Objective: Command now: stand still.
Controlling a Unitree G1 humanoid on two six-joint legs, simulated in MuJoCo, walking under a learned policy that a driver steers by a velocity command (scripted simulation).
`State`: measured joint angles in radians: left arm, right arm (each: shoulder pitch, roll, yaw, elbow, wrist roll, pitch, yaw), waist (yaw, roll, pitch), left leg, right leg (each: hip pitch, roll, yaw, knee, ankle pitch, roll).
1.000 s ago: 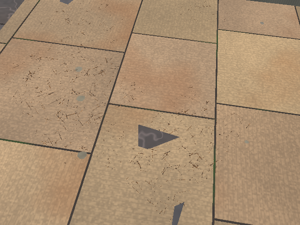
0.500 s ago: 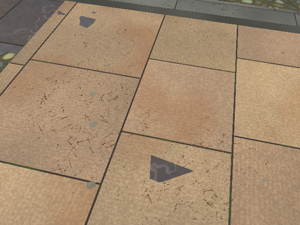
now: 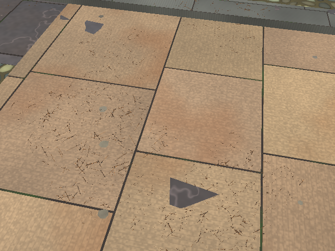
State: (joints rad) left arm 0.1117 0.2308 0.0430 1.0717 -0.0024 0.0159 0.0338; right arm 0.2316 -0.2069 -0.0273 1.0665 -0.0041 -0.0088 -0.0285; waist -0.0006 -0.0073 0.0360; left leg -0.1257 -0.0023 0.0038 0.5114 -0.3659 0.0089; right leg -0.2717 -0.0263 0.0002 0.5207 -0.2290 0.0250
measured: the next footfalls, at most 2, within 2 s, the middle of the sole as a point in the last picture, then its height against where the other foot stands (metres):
left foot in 1.00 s outside the picture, level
right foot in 1.54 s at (205, 189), level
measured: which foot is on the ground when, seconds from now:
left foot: down 0.00-0.50, up 0.52-0.98, down 1.00-1.00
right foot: down 0.00-1.00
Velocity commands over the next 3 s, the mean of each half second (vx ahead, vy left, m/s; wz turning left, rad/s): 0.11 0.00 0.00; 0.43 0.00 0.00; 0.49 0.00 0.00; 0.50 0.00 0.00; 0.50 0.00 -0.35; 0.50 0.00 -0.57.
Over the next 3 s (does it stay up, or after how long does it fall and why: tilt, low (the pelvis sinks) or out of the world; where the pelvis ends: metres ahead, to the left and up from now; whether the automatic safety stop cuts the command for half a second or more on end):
stays up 1.39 -0.14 0.01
